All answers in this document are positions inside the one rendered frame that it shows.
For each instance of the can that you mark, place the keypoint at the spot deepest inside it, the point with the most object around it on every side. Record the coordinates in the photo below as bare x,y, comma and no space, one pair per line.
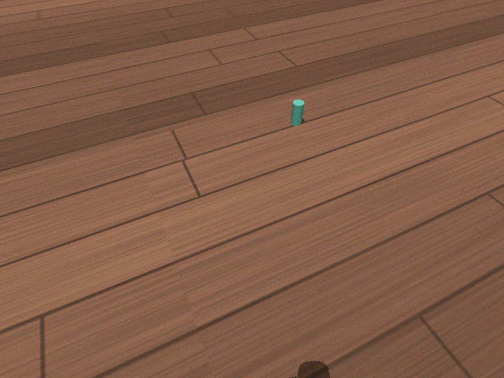
297,112

